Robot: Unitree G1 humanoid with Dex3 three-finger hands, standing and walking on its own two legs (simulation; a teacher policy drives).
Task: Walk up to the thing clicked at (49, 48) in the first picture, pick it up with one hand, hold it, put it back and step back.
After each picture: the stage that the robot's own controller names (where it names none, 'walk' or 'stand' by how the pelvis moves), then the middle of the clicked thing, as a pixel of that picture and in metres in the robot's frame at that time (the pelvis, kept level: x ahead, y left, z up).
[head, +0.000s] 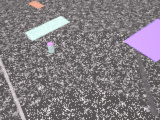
stand; (50, 47) +1.36 +0.37 -0.72
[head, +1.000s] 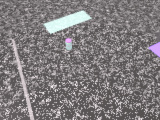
walk; (68, 44) +1.27 +0.19 -0.70
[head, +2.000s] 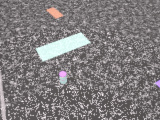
walk; (63, 77) +0.88 +0.17 -0.71
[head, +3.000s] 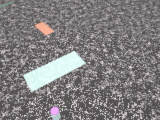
walk; (55, 113) +0.55 +0.21 -0.71
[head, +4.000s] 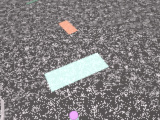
stand; (74, 118) +0.49 +0.11 -0.69
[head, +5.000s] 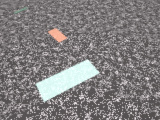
stand; out of the picture +0.46 +0.14 -0.72
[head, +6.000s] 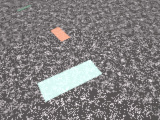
stand; out of the picture +0.44 +0.14 -0.73
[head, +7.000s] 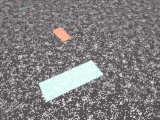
stand; out of the picture +0.43 +0.13 -0.73
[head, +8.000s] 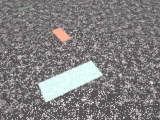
stand; out of the picture +0.43 +0.13 -0.73
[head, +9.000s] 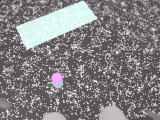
go down; (57, 80) +0.50 +0.11 -0.50
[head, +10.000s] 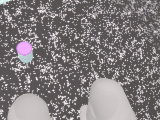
go down; (25, 52) +0.54 +0.15 -0.33
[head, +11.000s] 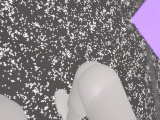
close in; out of the picture +0.53 +0.20 -0.26
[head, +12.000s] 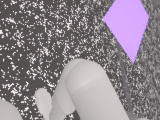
close; out of the picture +0.52 +0.22 -0.27
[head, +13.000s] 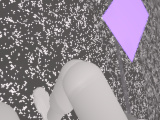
close; out of the picture +0.51 +0.22 -0.28
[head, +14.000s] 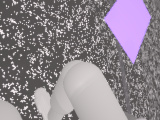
close; out of the picture +0.51 +0.21 -0.29
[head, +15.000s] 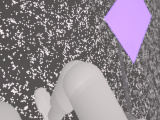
close; out of the picture +0.51 +0.21 -0.28
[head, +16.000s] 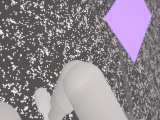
close; out of the picture +0.51 +0.22 -0.28
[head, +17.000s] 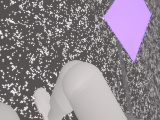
close; out of the picture +0.51 +0.22 -0.28
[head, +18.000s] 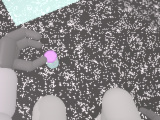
lift; (51, 59) +0.54 +0.13 -0.38
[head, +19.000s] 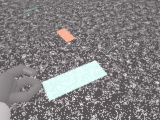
hold; out of the picture +0.47 +0.10 -0.67
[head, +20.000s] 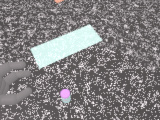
hold; (65, 96) +0.49 +0.11 -0.59
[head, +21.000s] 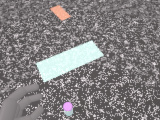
hold; (68, 109) +0.48 +0.11 -0.65
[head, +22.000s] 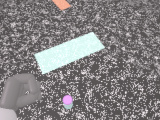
crouch; (67, 102) +0.48 +0.09 -0.62
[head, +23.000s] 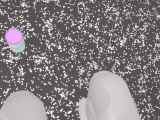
hold; (16, 41) +0.56 +0.15 -0.29
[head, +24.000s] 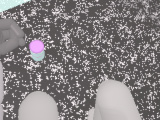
hold; (37, 51) +0.55 +0.14 -0.33
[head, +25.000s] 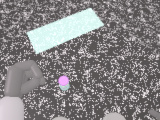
hold; (64, 83) +0.51 +0.11 -0.53
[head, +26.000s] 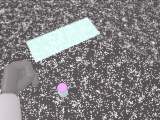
crouch; (62, 90) +0.50 +0.11 -0.57
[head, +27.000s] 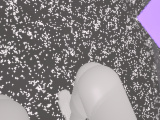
lower; out of the picture +0.55 +0.19 -0.26
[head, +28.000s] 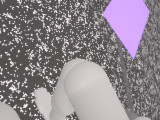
lower; out of the picture +0.54 +0.23 -0.26
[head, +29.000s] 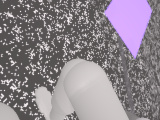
lower; out of the picture +0.54 +0.22 -0.26
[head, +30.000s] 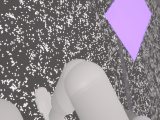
stand; out of the picture +0.57 +0.23 -0.27
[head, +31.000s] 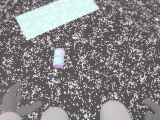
stand; (58, 58) +0.63 +0.10 -0.50
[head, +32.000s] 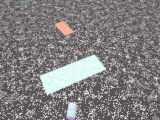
stand; (71, 110) +0.57 +0.08 -0.68
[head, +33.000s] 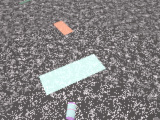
hold; (71, 111) +0.56 +0.09 -0.68
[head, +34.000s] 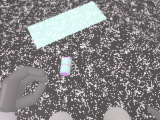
lower; (65, 66) +0.61 +0.11 -0.52
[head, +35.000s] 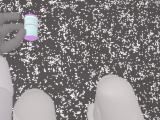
lower; (31, 27) +0.67 +0.14 -0.33
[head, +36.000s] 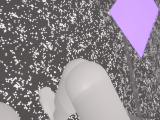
lower; out of the picture +0.64 +0.25 -0.29
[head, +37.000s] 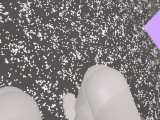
lower; out of the picture +0.65 +0.22 -0.28
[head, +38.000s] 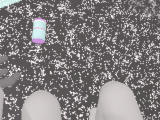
stand; (39, 31) +0.66 +0.16 -0.36
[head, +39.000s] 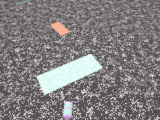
hold; (67, 110) +0.59 +0.10 -0.67
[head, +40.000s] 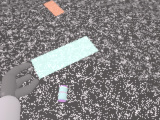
rise; (62, 93) +0.59 +0.12 -0.70
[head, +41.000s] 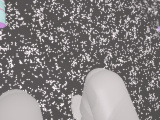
lower; out of the picture +0.66 +0.19 -0.31
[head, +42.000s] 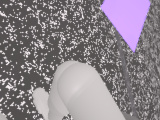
lower; out of the picture +0.64 +0.28 -0.30
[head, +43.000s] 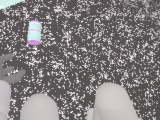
stand; (34, 33) +0.66 +0.17 -0.38
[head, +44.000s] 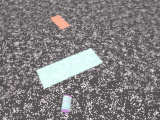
lower; (66, 103) +0.60 +0.10 -0.67
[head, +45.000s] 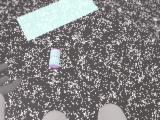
lower; (54, 58) +0.63 +0.13 -0.54
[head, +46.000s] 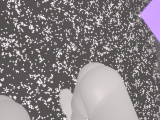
hold; out of the picture +0.67 +0.22 -0.28
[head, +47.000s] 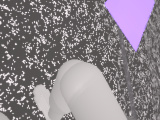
hold; out of the picture +0.64 +0.27 -0.30
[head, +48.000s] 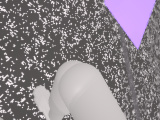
stand; out of the picture +0.65 +0.28 -0.30
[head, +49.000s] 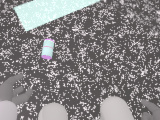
stand; (47, 49) +0.67 +0.17 -0.47
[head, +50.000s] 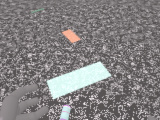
stand; (65, 113) +0.61 +0.15 -0.70
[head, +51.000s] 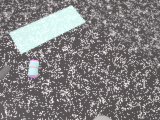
withdraw; (33, 68) +0.65 +0.23 -0.62
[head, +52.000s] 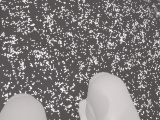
stand; out of the picture +0.69 +0.30 -0.32
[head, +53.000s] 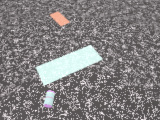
stand; (49, 99) +0.63 +0.24 -0.67
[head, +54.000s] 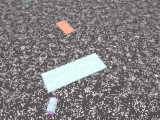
stand; (52, 105) +0.62 +0.24 -0.68
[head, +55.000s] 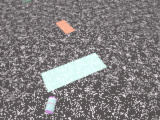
stand; (50, 105) +0.63 +0.25 -0.68
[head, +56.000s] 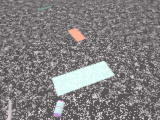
stand; (59, 108) +0.65 +0.24 -0.75
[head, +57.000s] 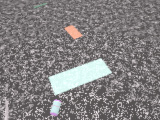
stand; (55, 107) +0.63 +0.26 -0.75
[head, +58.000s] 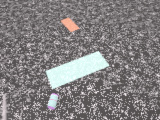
walk; (53, 101) +0.64 +0.28 -0.75
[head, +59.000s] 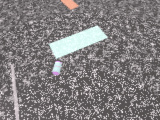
walk; (57, 68) +0.89 +0.27 -0.73
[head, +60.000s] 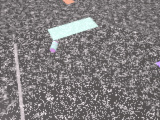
stand; (53, 46) +1.28 +0.27 -0.73
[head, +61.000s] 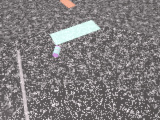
stand; (56, 51) +1.24 +0.29 -0.73
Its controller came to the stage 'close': yes
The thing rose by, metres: 0.01
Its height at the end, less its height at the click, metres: -0.02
